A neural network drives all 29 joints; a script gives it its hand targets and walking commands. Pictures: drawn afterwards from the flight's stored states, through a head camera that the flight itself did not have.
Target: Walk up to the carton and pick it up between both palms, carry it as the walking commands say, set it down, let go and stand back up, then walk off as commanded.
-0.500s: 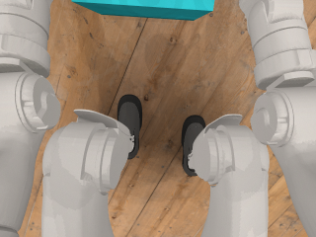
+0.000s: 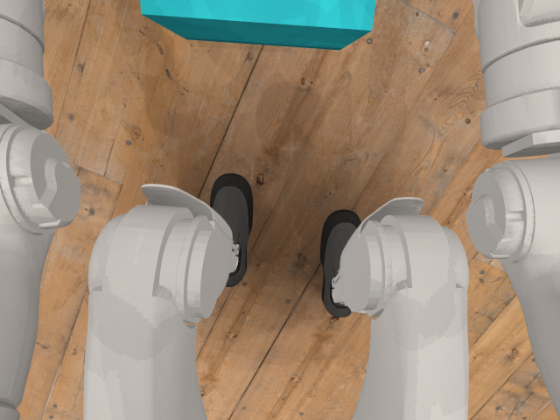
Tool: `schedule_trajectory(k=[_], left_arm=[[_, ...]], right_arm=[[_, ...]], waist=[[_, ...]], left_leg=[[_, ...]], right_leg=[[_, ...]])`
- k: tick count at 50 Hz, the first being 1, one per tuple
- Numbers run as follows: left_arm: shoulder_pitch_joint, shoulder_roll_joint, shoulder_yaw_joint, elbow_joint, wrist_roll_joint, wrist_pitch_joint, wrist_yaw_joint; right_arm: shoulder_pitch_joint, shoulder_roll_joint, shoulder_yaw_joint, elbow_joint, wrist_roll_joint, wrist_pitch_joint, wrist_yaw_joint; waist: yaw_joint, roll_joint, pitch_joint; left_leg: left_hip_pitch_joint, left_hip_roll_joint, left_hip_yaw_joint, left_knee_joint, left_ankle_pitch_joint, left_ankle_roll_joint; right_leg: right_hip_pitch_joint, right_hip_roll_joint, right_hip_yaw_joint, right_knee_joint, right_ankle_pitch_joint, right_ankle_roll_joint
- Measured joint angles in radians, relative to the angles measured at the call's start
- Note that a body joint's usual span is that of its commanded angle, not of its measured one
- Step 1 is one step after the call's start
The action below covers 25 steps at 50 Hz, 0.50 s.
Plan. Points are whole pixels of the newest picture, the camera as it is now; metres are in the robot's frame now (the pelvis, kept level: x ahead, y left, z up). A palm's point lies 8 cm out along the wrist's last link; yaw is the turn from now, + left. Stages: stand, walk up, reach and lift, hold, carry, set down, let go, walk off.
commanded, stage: set down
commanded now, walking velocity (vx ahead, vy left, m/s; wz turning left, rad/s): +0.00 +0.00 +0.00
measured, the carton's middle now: out of the picture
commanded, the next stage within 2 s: let go in 1.18 s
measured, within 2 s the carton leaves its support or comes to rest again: neither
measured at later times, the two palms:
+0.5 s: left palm out of the picture +0.58 +0.28 -0.01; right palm out of the picture +0.60 -0.13 -0.01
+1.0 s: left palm out of the picture +0.58 +0.27 +0.15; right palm out of the picture +0.59 -0.15 +0.14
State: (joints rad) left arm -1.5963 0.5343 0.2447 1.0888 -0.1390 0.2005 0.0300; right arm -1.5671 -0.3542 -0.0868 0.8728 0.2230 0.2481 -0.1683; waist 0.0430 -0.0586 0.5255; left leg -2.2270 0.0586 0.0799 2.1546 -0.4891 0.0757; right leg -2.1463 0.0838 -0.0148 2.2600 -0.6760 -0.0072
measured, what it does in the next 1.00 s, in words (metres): rises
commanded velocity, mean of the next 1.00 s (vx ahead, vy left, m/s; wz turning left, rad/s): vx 0.00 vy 0.00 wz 0.00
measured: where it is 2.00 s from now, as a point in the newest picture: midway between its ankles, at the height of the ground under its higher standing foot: (285, 264)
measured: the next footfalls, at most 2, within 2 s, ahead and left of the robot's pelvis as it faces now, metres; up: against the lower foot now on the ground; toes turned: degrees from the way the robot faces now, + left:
none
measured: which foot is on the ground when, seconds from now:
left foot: down 0.00-1.00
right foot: down 0.00-1.00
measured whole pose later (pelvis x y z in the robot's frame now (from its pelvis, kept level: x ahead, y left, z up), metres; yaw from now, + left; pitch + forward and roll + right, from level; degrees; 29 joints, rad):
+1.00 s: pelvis +0.01 +0.01 +0.23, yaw -1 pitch +28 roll -1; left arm -1.48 0.56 0.23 0.75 -0.14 0.45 -0.01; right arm -1.40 -0.41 -0.12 0.55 0.22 0.50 -0.14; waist 0.05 -0.03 0.52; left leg -1.49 0.02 0.04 1.38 -0.37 0.05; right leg -1.42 0.09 0.02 1.42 -0.49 0.00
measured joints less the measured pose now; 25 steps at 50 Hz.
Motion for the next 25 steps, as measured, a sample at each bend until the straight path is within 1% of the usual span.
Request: schedule_trajectory(k=[4, 9, 12, 14, 16, 22, 25], left_arm=[[-0.009, 0.012, -0.005, -0.014, -0.002, 0.038, 0.0], [-0.011, 0.016, -0.017, -0.017, -0.002, 0.081, -0.005], [-0.012, 0.016, -0.017, -0.032, -0.002, 0.104, -0.005], [-0.01, 0.017, -0.018, -0.059, -0.002, 0.122, -0.004], [-0.005, 0.017, -0.023, -0.11, -0.002, 0.147, 0.002], [-0.003, 0.019, -0.026, -0.216, -0.002, 0.226, 0.016], [0.004, 0.02, -0.026, -0.243, -0.002, 0.251, 0.018]], right_arm=[[0.003, 0.0, 0.0, -0.005, 0.0, 0.045, -0.004], [0.018, -0.001, 0.0, -0.002, 0.0, 0.077, -0.001], [0.036, -0.006, 0.0, -0.027, 0.0, 0.095, 0.0], [0.047, -0.01, 0.0, -0.064, 0.0, 0.109, 0.0], [0.056, -0.013, -0.001, -0.108, 0.0, 0.123, 0.002], [0.051, -0.032, -0.019, -0.174, 0.0, 0.184, 0.012], [0.058, -0.046, -0.03, -0.197, 0.0, 0.2, 0.022]], waist=[[0.0, 0.001, -0.002], [-0.001, 0.003, -0.003], [-0.001, 0.004, -0.003], [-0.001, 0.005, -0.002], [-0.001, 0.007, -0.002], [0.0, 0.016, -0.002], [0.001, 0.028, -0.002]], left_leg=[[0.046, -0.001, 0.0, -0.002, -0.005, 0.005], [0.106, -0.006, -0.004, -0.034, -0.008, 0.011], [0.138, -0.012, -0.008, -0.064, -0.009, 0.014], [0.158, -0.015, -0.01, -0.086, -0.009, 0.016], [0.179, -0.018, -0.013, -0.11, -0.01, 0.018], [0.251, -0.026, -0.022, -0.195, -0.011, 0.016], [0.298, -0.031, -0.028, -0.251, -0.01, 0.013]], right_leg=[[0.051, 0.0, 0.0, -0.007, -0.005, 0.002], [0.118, -0.001, 0.0, -0.049, -0.006, 0.008], [0.155, -0.004, 0.0, -0.086, -0.006, 0.013], [0.178, -0.004, 0.0, -0.112, -0.004, 0.016], [0.2, -0.004, 0.0, -0.142, -0.002, 0.018], [0.274, -0.004, 0.0, -0.241, 0.009, 0.022], [0.321, -0.004, 0.0, -0.304, 0.018, 0.024]])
